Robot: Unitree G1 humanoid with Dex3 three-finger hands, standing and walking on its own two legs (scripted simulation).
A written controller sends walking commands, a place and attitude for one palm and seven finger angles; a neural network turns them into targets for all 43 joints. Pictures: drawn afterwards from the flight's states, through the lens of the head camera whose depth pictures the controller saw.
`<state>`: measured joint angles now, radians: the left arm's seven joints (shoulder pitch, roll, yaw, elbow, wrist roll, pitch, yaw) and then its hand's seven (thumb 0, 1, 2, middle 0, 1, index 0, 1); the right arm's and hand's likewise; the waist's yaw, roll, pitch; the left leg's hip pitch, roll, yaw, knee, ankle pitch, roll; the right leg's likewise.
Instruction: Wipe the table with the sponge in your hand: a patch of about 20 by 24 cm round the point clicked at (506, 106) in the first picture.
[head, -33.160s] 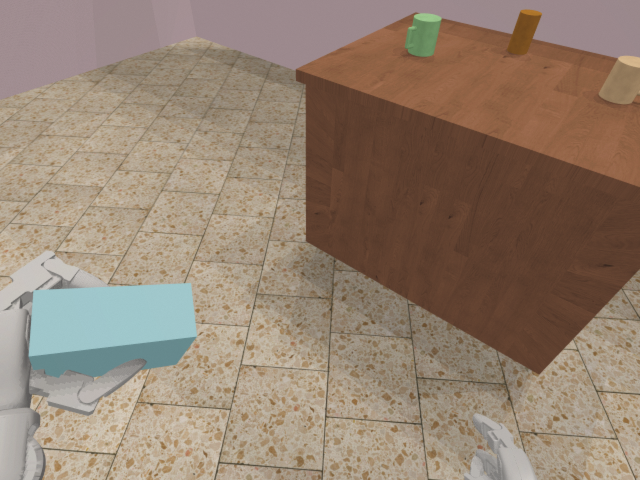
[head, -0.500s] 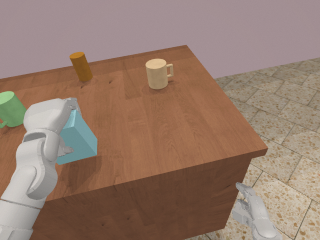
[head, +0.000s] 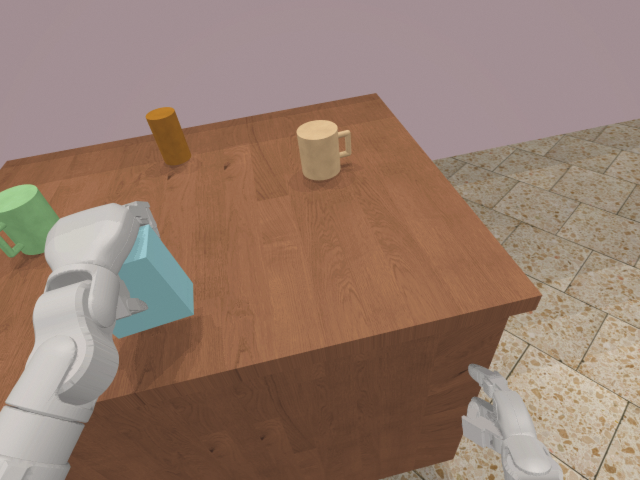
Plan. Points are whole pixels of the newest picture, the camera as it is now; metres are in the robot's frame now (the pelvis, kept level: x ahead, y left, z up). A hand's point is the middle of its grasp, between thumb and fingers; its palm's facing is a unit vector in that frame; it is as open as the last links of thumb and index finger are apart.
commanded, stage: lower the sponge onto the table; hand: left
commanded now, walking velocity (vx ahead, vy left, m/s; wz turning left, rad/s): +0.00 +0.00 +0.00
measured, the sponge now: (141, 293) +0.28 +0.29 +0.11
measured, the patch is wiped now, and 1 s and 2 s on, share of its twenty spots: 0.00 0.05 0.20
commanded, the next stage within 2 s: wipe forward along the first lane in 1.00 s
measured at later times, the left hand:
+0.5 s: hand (155, 283) +0.28 +0.26 +0.14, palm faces +0.05 -0.07 -1.00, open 9.8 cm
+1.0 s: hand (149, 291) +0.27 +0.27 +0.13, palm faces +0.04 -0.04 -1.00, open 9.8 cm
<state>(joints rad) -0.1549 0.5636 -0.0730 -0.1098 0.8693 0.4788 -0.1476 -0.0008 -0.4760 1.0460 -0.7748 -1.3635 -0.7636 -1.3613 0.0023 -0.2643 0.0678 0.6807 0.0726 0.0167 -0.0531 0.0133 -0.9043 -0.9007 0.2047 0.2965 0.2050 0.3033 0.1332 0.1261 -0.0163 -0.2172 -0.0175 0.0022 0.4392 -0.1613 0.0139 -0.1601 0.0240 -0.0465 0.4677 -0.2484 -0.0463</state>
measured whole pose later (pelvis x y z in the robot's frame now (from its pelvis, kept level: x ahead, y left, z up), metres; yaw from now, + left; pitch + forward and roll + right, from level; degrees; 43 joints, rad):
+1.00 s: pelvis +0.01 -0.01 +0.00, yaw +0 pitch -3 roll +0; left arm -0.05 0.52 -0.08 -0.06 0.90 0.35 -0.09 0.00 -0.48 1.05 -0.77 -1.36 -0.76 -1.36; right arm 0.04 -0.27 0.04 0.69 0.06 -0.01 -0.06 0.01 -0.90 -0.90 0.20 0.30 0.20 0.30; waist 0.12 0.12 -0.01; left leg -0.21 0.00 -0.01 0.44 -0.17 0.00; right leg -0.15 0.04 -0.05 0.46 -0.26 -0.06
